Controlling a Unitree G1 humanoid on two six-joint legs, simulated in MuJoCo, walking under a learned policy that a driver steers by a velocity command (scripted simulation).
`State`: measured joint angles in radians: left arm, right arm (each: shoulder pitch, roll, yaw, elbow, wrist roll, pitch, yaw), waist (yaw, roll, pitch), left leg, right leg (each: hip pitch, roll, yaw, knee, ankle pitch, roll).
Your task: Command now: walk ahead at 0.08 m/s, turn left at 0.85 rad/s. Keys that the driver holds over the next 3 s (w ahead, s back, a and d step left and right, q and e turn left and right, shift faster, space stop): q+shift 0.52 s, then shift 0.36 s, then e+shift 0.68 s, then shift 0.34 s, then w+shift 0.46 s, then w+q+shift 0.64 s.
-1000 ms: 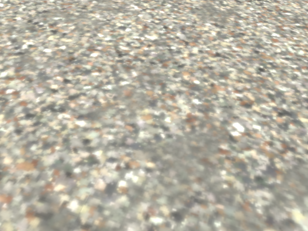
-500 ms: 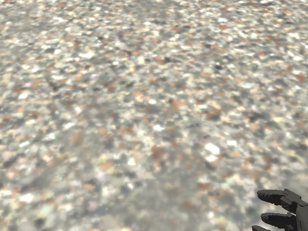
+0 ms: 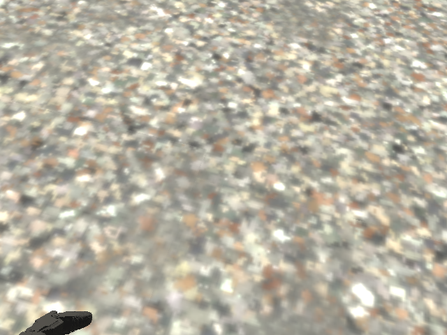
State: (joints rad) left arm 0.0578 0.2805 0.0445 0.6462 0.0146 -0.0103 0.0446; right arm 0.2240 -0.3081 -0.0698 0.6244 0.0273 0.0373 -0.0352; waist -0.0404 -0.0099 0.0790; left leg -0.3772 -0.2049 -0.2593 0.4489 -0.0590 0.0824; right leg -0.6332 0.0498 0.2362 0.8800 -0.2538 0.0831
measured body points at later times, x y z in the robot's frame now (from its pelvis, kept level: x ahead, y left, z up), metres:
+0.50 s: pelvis +0.08 -0.07 +0.01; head +0.12 -0.05 +0.45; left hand +0.13 +0.25 -0.08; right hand +0.33 -0.28 -0.09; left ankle +0.02 +0.08 -0.65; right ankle +0.15 -0.16 -0.73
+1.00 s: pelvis +0.07 -0.01 +0.00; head +0.07 +0.01 +0.45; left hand -0.03 +0.27 -0.12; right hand +0.37 -0.08 -0.07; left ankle +0.01 +0.06 -0.73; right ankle +0.16 -0.13 -0.70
